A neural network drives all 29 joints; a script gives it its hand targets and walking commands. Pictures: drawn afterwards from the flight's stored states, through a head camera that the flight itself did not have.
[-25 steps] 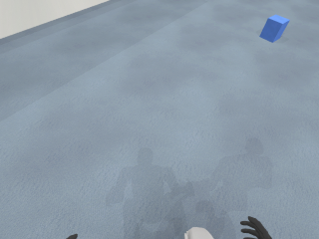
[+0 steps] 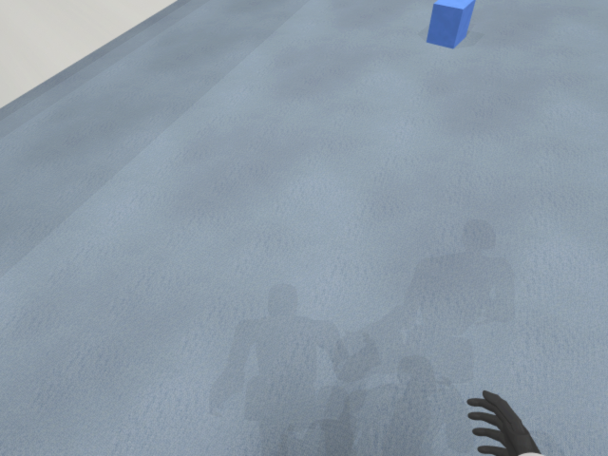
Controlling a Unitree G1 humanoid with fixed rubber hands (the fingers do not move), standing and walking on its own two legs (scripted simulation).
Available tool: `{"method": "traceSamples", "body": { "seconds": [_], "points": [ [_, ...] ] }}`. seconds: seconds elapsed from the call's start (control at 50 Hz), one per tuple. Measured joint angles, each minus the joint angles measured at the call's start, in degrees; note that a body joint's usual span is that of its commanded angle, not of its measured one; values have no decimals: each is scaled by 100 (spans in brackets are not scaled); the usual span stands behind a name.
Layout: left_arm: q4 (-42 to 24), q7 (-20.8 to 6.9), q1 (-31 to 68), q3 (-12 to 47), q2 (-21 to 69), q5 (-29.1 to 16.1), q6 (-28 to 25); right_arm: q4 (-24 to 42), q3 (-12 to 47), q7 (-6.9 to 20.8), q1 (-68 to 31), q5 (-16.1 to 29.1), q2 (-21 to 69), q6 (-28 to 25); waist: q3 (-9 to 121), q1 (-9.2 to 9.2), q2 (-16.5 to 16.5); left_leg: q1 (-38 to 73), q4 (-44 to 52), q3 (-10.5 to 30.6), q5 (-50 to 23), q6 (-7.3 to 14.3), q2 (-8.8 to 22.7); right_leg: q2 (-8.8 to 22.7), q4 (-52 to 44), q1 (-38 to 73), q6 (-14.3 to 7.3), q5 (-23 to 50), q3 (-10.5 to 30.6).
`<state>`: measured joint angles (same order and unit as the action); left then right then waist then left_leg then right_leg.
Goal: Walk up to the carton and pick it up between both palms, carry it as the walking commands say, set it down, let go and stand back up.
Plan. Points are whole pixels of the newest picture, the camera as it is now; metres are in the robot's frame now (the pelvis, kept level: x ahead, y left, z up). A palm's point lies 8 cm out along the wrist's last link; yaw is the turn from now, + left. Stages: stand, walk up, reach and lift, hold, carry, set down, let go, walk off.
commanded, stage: walk up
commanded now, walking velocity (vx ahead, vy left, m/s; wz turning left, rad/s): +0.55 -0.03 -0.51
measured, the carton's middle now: (450, 20) +2.85 -0.67 -0.65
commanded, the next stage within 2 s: none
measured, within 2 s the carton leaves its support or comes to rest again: neither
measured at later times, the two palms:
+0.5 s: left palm (239, 282) +0.43 +0.20 -0.14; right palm out of the picture +0.14 -0.25 -0.14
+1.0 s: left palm (268, 184) +0.70 +0.18 -0.14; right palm (510, 208) +0.61 -0.33 -0.10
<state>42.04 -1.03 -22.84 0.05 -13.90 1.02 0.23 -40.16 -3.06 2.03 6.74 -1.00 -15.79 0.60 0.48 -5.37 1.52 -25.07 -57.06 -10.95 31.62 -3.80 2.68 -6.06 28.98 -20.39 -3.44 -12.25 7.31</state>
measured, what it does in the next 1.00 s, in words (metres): walks ahead: left foot, then right foot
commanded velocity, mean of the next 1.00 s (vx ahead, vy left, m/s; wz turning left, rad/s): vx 0.51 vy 0.03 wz -0.24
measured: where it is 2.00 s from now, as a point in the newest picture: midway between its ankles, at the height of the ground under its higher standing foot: (401, 242)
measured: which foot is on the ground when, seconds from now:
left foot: up 0.00-0.12, down 0.14-0.58, up 0.60-0.86, down 0.88-1.00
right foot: down 0.00-0.16, up 0.18-0.54, down 0.56-0.88, up 0.90-1.00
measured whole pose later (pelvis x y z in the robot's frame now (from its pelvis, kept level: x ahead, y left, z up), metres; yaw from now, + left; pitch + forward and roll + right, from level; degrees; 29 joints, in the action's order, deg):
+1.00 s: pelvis +0.57 -0.04 -0.01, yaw -15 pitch -1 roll -2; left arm 44.3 -1.2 -17.4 0.1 -16.4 1.2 -2.6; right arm -44.5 -2.9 2.3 12.2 -0.9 -14.1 -2.7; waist -3.7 -0.3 -1.7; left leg -17.7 -36.4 -9.0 18.3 2.0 5.2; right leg 0.4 66.3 -21.1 0.1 -24.1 2.6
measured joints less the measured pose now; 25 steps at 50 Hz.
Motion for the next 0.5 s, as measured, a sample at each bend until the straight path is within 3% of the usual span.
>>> {"method": "traceSamples", "body": {
  "seconds": [0.08,0.14,0.18,0.22,0.26,0.32,0.38,0.44,0.5],
  "points": [
    [19,5,-169,1,11,0,-19,190,-2,0,-46,0,146,-139,136,-68,-188,64,1471,7,-60,0,-71,-149,-670,385,-33,167,385],
    [25,5,-169,2,-22,0,-87,157,-4,0,-17,0,157,-282,155,18,-219,467,2807,12,-801,12,-70,-273,-484,498,-33,-95,533],
    [32,4,-136,3,-58,1,-138,-6,-6,-17,60,-6,174,-338,14,233,-249,883,3059,-47,-1759,306,-110,-309,458,454,-33,-499,442],
    [30,2,-83,1,-45,1,-139,-193,-6,-31,362,-31,134,-308,-20,430,-230,1339,3069,-88,-1562,603,-129,-161,1830,197,-33,-589,85],
    [26,-34,62,1,-69,0,-137,-369,-5,-41,799,-31,68,-284,14,564,-223,1711,3132,-89,-1265,680,-125,110,2809,-150,-33,-596,-129],
    [24,-109,356,1,-113,0,-131,-660,-3,-50,1378,-31,24,-268,-57,720,-235,2201,3207,-93,-976,622,-114,620,3505,-636,-18,-392,-230],
    [23,-158,584,2,-128,0,-79,-855,-2,-52,1871,-31,67,-244,-160,870,-241,2667,3258,-116,-666,532,-81,988,3521,-1013,58,-232,-241],
    [19,-206,791,2,-117,0,-8,-948,-1,-57,2250,-31,162,-218,-247,1004,-244,3112,3382,-173,-382,407,-28,1116,2948,-1210,79,-168,-364],
    [19,-213,973,1,-79,0,-2,-1013,-1,-57,2504,-31,244,-202,-201,1095,-234,3392,3418,-221,-64,279,17,1052,2085,-1213,79,-164,-638]
  ]
}}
